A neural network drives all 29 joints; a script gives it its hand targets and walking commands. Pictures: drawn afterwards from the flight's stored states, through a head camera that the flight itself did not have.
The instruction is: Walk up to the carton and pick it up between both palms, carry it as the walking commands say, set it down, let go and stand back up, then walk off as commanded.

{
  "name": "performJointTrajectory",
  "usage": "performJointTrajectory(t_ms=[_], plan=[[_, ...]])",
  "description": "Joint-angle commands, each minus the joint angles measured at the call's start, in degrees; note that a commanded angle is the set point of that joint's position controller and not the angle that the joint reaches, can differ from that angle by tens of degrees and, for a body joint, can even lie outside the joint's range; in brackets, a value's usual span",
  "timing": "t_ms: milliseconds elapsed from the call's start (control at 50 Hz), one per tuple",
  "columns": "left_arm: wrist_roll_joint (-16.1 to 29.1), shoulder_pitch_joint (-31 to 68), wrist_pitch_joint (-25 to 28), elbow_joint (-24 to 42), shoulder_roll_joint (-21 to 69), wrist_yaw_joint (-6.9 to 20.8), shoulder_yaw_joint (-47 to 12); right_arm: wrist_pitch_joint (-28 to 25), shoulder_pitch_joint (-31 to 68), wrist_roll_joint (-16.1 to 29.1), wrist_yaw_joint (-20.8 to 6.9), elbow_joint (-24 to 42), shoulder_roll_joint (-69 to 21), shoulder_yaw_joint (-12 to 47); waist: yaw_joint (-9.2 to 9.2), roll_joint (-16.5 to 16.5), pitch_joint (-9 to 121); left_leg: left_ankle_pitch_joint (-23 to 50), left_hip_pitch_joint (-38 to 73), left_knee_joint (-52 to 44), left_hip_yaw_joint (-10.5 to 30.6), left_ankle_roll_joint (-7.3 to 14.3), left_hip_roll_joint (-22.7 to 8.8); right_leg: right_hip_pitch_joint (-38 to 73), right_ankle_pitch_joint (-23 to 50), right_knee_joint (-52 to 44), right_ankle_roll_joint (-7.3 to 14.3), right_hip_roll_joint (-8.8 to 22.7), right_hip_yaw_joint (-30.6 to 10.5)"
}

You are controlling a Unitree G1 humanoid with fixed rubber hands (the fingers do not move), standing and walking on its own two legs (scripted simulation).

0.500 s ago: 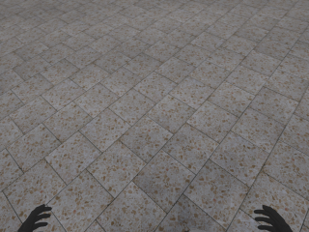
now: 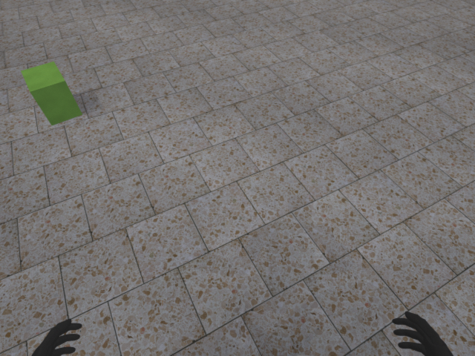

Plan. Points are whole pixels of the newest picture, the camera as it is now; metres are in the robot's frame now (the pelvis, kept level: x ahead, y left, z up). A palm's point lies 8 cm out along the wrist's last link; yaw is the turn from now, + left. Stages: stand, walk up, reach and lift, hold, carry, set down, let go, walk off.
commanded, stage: walk up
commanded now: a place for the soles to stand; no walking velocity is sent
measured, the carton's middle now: (52, 93) +1.68 +1.12 -0.63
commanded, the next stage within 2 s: none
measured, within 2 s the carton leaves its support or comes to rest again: neither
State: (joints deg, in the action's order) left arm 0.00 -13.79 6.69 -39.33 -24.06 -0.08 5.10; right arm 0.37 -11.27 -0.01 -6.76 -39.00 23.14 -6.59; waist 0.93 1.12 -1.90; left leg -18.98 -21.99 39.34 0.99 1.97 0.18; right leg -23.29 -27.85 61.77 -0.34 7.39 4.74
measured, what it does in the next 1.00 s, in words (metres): walks ahead, turning left: right foot, then left foot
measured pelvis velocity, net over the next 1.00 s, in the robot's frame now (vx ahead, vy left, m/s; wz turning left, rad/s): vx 0.37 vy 0.06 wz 0.44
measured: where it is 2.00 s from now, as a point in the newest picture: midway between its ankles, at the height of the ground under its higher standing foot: (179, 238)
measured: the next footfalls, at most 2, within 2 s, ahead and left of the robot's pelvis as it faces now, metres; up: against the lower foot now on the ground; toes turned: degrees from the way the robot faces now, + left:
right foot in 0.18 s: +0.22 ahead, -0.15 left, +0.00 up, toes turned -5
left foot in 0.56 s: +0.29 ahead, +0.19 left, +0.00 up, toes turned +17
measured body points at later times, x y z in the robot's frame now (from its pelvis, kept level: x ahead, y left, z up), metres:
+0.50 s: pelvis +0.19 +0.01 +0.00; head +0.20 +0.00 +0.45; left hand +0.22 +0.36 -0.05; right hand +0.42 -0.24 -0.08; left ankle +0.21 +0.16 -0.69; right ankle +0.18 -0.14 -0.72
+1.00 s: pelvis +0.37 +0.06 -0.01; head +0.39 +0.05 +0.44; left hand +0.35 +0.42 -0.06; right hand +0.61 -0.17 -0.11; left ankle +0.32 +0.18 -0.67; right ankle +0.44 -0.05 -0.72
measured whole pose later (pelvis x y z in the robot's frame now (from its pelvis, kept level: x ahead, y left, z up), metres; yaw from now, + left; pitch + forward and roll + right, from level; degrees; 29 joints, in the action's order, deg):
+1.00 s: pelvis +0.37 +0.06 -0.01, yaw +25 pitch -1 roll -1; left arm 0.0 -15.9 8.8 -39.8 -24.2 0.1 4.9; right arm -2.0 -15.0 0.0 -5.9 -39.8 23.7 -6.4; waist 0.5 4.4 -1.1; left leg -23.2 -29.0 62.4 3.2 1.5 -0.3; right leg -19.1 -20.2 40.6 0.6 7.8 11.8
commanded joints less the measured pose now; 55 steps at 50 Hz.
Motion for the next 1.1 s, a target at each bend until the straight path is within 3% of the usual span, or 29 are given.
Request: performJointTrajectory(t_ms=[0, 60, 100, 120, 140, 160, 180, 200, 260, 340, 420, 460, 480, 500, 520, 540, 580, 620, 640, 720, 760, 780, 800, 820, 840, 860, 920, 1020, 1080], plan=[[0.23, 4.52, 2.09, 1.39, -13.62, 0.20, 2.20, -2.39, -4.48, -1.59, 0.55, 1.99, 16.56, -3.67, 3.75, 9.29, 5.69, 15.87, 17.11, -17.50, 21.60, 14.22, -8.71, -12.61, -0.37, -12.66, 0.79, -2.92, 0.21], [-0.35, 3.53, 2.80, 0.94, -13.45, 0.18, 2.34, -2.53, -2.94, -1.74, 0.09, 2.69, 16.66, -3.91, 2.89, 10.42, 4.43, 13.71, 10.31, -17.90, 21.24, 14.01, -9.12, -7.34, 5.82, -19.52, 1.33, -4.24, 2.31], [-0.78, -4.83, 3.47, -2.43, -13.31, 0.09, 3.05, -2.11, 4.39, -1.04, -0.36, 5.07, 14.89, -3.12, -3.11, 6.06, 5.71, 8.60, -4.99, -9.61, 15.19, 10.13, -5.52, 12.81, 17.73, -29.11, 2.80, -6.37, 4.05], [-1.35, -12.99, 3.61, -4.60, -16.96, -0.76, 4.80, -2.49, 6.70, -0.81, -0.68, 7.00, 11.68, -1.99, -8.51, -2.41, 8.41, 7.09, -17.97, 1.76, 9.71, 6.00, -1.11, 29.12, 15.29, -33.03, 5.16, -3.16, -1.26], [-2.35, -20.85, 3.99, -5.06, -22.94, -1.54, 6.81, -3.45, 5.67, -0.88, -0.48, 8.92, 6.53, -0.32, -12.26, -18.95, 14.07, 0.62, -27.17, 20.20, 1.91, 1.84, 3.71, 37.71, -3.01, -43.49, 10.27, 13.00, -21.18], [-1.87, -17.28, 3.67, -2.90, -26.67, -1.94, 7.36, -3.12, 5.36, -1.76, 0.16, 8.33, 10.54, -1.04, -10.31, -15.78, 14.19, -10.07, -30.18, 29.48, 3.96, 0.03, 1.14, 34.79, -17.70, -50.58, 14.93, 26.00, -37.56], [-1.75, -11.04, 3.57, -1.70, -24.77, -1.86, 6.94, -2.63, 5.86, -1.79, 0.02, 5.74, 15.58, -2.24, -6.78, -5.48, 9.74, -7.32, -30.44, 32.49, 6.38, -0.20, -2.71, 30.63, -21.16, -50.16, 14.99, 25.15, -36.38], [-1.62, -6.65, 3.87, -0.68, -23.31, -1.61, 6.45, -2.69, 3.81, -1.57, -0.47, 3.59, 16.41, -2.55, -4.30, -2.09, 7.84, -3.27, -27.95, 31.95, 7.08, 0.00, -4.54, 26.87, -17.07, -49.83, 14.71, 22.85, -30.44], [-1.79, -5.64, 3.80, -0.28, -19.34, -1.01, 5.50, -2.90, 4.97, -1.45, -1.48, 2.77, 13.46, -2.70, -4.33, -7.18, 3.46, -3.39, -22.23, 21.35, 5.28, -1.64, -6.63, 20.10, -0.65, -48.21, 12.73, 18.86, -14.48], [-1.38, -3.97, 3.64, -0.06, -21.50, -0.28, 5.68, -2.66, 7.38, -1.61, -2.37, 3.56, 12.66, -2.90, -4.56, -9.52, -0.71, -0.65, -19.23, 11.02, 2.41, -2.27, -8.28, 18.41, 3.67, -49.49, 13.49, 21.45, -6.10], [-0.46, -0.41, 2.94, 0.65, -21.99, 0.23, 5.13, -2.81, 5.42, -1.86, -2.72, 2.86, 10.87, -2.40, -2.44, -12.77, 1.42, 3.01, -8.16, 1.54, -3.10, -1.94, -5.47, 15.84, 14.03, -44.18, 10.25, 17.69, 3.41], [0.15, 3.73, 1.88, 1.52, -22.23, 0.35, 5.02, -3.21, -0.14, -2.28, -2.03, 1.29, 12.26, -3.00, 1.71, -10.19, 4.19, 3.02, 3.28, -5.57, -6.38, -0.32, -1.78, 11.51, 20.04, -35.24, 8.08, 15.19, 6.86], [0.33, 2.27, 1.42, 1.45, -19.45, 0.24, 4.24, -3.60, -6.71, -3.05, -0.99, -1.13, 13.95, -3.86, 4.49, -1.46, 9.82, -0.25, 12.76, -8.88, -6.99, 1.37, 2.89, 10.60, 26.94, -19.39, 6.50, 10.75, 10.73], [0.35, 0.29, 1.38, 2.12, -14.94, 0.13, 2.83, -3.90, -12.63, -2.90, 0.52, -1.98, 16.97, -5.11, 8.45, 9.58, 12.50, -7.06, 22.54, -12.91, 4.66, 5.83, 0.56, -1.08, 27.75, -0.45, 4.14, 6.60, 10.38], [0.41, 3.64, 2.08, 5.19, -11.16, 0.38, 1.68, -4.44, -14.55, -2.40, 1.91, -1.10, 22.68, -6.15, 8.84, 23.50, 10.18, -5.45, 29.91, -20.24, 33.09, 12.27, -11.71, -20.78, 1.37, 11.79, 0.83, -2.15, 7.41], [0.16, 5.58, 2.42, 5.11, -14.52, 0.63, 2.04, -4.92, -12.93, -0.65, 2.25, -0.18, 24.22, -6.01, 7.09, 16.13, 9.96, -1.68, 32.44, -21.81, 43.15, 14.70, -15.50, -27.45, -3.12, 10.64, 1.91, -4.61, -2.32], [0.25, 8.13, 2.74, 3.96, -16.88, 1.10, 1.93, -5.00, -11.09, 0.46, 3.14, -0.15, 21.57, -5.09, 6.31, 3.33, 5.81, 12.14, 26.97, -16.68, 34.58, 13.43, -14.36, -26.69, 0.95, 7.01, 2.89, -0.82, -5.98], [0.85, 4.47, 2.81, 2.19, -14.83, 0.76, 1.39, -4.98, -8.50, -0.15, 3.36, -0.12, 18.91, -3.97, 3.73, 8.02, 6.44, 23.70, 21.83, -13.51, 23.87, 13.74, -12.22, -21.77, 0.18, 0.84, 2.16, -0.11, -3.26], [1.07, 3.20, 2.65, 1.25, -14.43, 0.73, 1.53, -4.77, -6.79, -0.46, 3.01, 0.62, 17.54, -3.38, 3.04, 8.72, 5.60, 19.52, 16.89, -13.78, 19.58, 13.58, -10.52, -17.14, -1.27, -4.73, 1.61, -0.20, -2.30], [0.17, 0.91, 2.93, 0.24, -13.43, 0.73, 1.88, -4.36, -5.06, -1.66, 2.03, 1.85, 17.77, -3.73, 2.11, 11.66, 3.87, 7.55, 6.27, -15.54, 19.90, 14.59, -11.51, -7.58, 1.91, -16.56, 1.78, -2.79, 1.15], [-0.33, -7.30, 3.70, -3.21, -13.53, 0.61, 2.67, -3.98, 1.60, -1.00, 1.42, 4.12, 15.95, -3.02, -3.56, 7.74, 5.72, 3.50, -7.29, -6.65, 13.06, 10.63, -7.53, 10.92, 14.13, -27.00, 3.24, -5.34, 2.93], [-0.90, -14.23, 3.90, -4.96, -17.91, -0.16, 4.62, -4.15, 3.64, -0.70, 0.99, 5.66, 12.12, -1.66, -8.33, -2.23, 6.66, 2.61, -19.93, 6.27, 7.68, 6.28, -3.09, 24.60, 9.98, -31.73, 6.12, -2.37, -3.97], [-1.94, -21.39, 4.15, -5.41, -24.01, -1.09, 6.63, -5.11, 3.10, -0.36, 1.20, 7.67, 6.92, -0.14, -12.60, -21.08, 12.77, -0.72, -30.45, 25.01, 1.32, 2.01, 3.78, 35.13, -9.71, -43.02, 10.84, 13.44, -25.29], [-1.39, -19.65, 3.69, -3.60, -26.95, -1.41, 7.06, -4.81, 4.19, -1.23, 1.88, 7.51, 10.92, -0.93, -11.34, -14.90, 12.59, -10.02, -34.36, 32.34, 4.24, 0.45, 2.42, 34.81, -19.33, -48.60, 16.33, 24.71, -40.42], [-1.07, -14.11, 3.61, -3.12, -25.31, -1.42, 6.57, -4.25, 7.36, -1.47, 1.97, 6.37, 15.63, -1.84, -9.04, -5.12, 7.51, -7.22, -35.80, 35.15, 6.76, 0.36, -2.15, 31.29, -21.20, -48.48, 16.76, 23.50, -37.37], [-1.09, -9.92, 3.77, -2.15, -23.53, -1.32, 6.11, -4.38, 4.98, -1.29, 1.50, 4.37, 16.20, -2.13, -6.24, -2.43, 5.59, -3.22, -33.24, 33.35, 7.36, 0.13, -4.24, 27.00, -16.90, -48.01, 15.85, 20.82, -31.52], [-1.54, -5.11, 3.48, -0.32, -20.68, -0.44, 5.34, -4.53, 3.65, -1.14, 0.38, 2.78, 13.99, -2.34, -3.95, -7.75, -1.44, -4.87, -24.51, 20.45, 3.61, -1.31, -6.46, 14.15, -6.94, -47.45, 13.72, 18.49, -16.01], [-1.20, -4.61, 3.33, -0.59, -22.02, 0.50, 4.90, -4.45, 4.70, -1.00, -0.83, 2.79, 11.76, -2.27, -4.09, -12.92, -1.79, 0.32, -14.74, 5.79, -1.48, -1.63, -5.51, 13.25, 2.20, -46.38, 12.64, 18.17, -5.25], [-0.14, 0.34, 1.95, 0.66, -21.29, 0.59, 4.14, -5.09, -0.52, -1.80, -0.54, 1.10, 11.92, -2.33, -0.37, -12.21, 3.42, 4.12, -1.77, -5.05, -7.06, -0.79, -1.32, 12.63, 13.95, -36.34, 9.56, 14.79, 2.48]])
